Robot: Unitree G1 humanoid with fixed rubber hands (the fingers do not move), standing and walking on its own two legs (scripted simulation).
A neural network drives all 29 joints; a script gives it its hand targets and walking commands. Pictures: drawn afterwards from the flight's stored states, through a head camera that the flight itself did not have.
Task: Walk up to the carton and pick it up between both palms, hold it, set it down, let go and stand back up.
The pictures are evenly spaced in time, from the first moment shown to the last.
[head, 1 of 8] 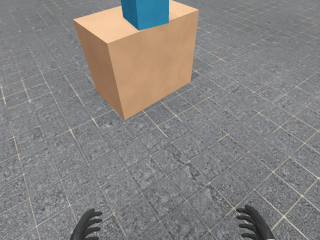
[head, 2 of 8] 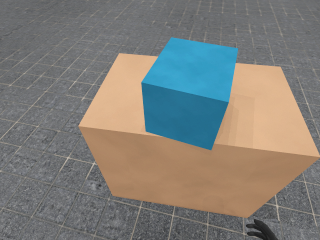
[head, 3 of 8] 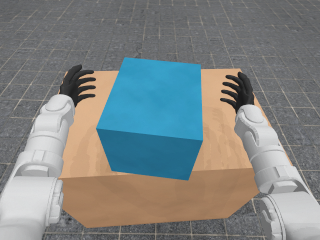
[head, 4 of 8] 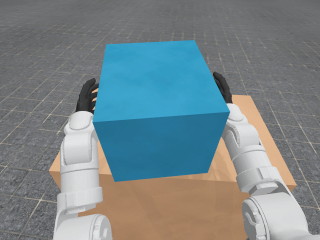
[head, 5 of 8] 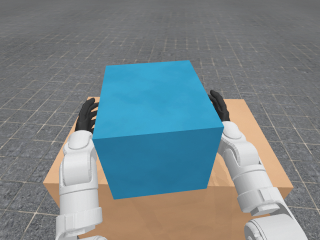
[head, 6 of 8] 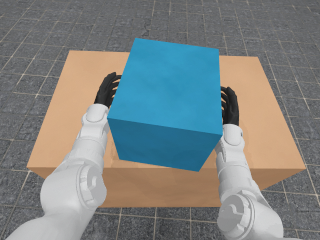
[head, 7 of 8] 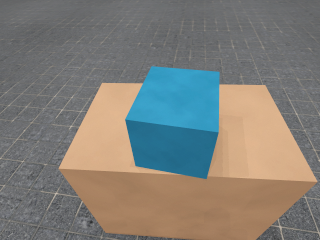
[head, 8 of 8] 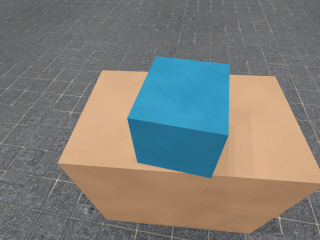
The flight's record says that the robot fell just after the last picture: no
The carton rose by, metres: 0.17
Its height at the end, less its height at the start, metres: +0.00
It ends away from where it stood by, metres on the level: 0.02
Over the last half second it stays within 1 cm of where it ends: yes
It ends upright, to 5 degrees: yes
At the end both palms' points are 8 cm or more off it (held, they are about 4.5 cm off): yes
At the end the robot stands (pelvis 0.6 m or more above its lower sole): yes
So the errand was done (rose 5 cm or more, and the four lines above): yes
